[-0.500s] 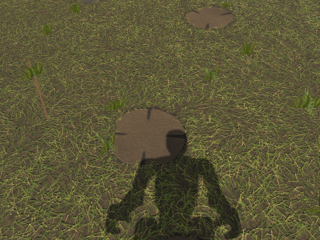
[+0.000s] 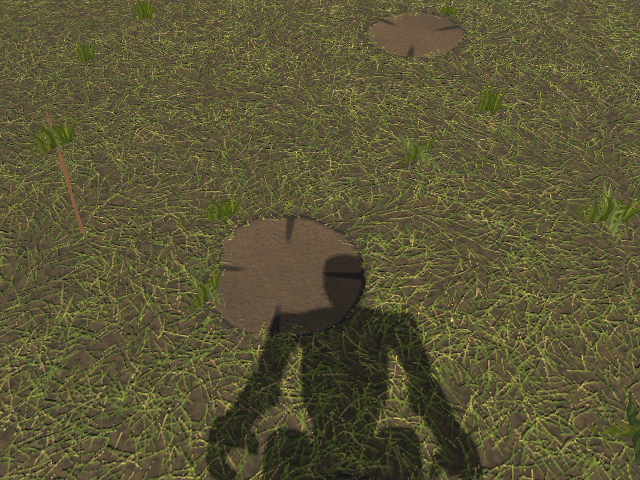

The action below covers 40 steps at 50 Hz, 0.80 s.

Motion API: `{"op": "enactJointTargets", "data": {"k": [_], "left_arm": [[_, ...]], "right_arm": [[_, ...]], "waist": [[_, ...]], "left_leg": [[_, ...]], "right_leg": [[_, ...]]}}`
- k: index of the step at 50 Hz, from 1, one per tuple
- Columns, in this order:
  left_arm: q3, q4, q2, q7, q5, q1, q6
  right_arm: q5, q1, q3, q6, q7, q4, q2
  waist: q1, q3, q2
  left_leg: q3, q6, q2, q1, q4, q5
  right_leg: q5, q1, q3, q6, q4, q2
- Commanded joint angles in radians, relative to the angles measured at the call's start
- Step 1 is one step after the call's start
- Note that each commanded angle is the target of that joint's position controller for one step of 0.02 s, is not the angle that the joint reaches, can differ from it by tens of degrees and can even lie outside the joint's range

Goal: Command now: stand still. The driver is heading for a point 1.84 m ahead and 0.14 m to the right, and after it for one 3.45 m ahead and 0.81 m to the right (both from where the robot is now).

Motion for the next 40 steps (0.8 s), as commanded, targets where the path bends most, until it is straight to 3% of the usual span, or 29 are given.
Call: {"op": "enactJointTargets", "data": {"k": [1,17,40], "left_arm": [[0.016,-0.023,0.109,0.004,0.001,-0.003,-0.004],[0.006,0.018,0.099,0.011,0.001,0.037,-0.003],[-0.006,0.038,0.081,0.016,-0.003,0.108,-0.004]], "right_arm": [[-0.001,0.035,-0.013,-0.008,-0.004,-0.017,-0.102],[-0.002,0.093,-0.002,-0.017,-0.006,0.004,-0.074],[0.002,0.171,0.005,-0.022,-0.004,0.001,-0.051]], "waist": [[0.004,-0.034,0.002],[0.008,-0.004,0.007],[0.008,0.002,0.006]], "left_leg": [[-0.041,0.014,0.045,-0.079,-0.098,0.185],[-0.045,0.018,0.044,-0.105,-0.137,0.095],[-0.045,0.025,0.040,-0.105,-0.139,0.139]], "right_leg": [[0.239,0.086,0.030,-0.039,-0.052,-0.036],[0.154,0.066,0.026,-0.028,-0.079,-0.029],[0.171,0.057,0.026,-0.024,-0.077,-0.029]]}}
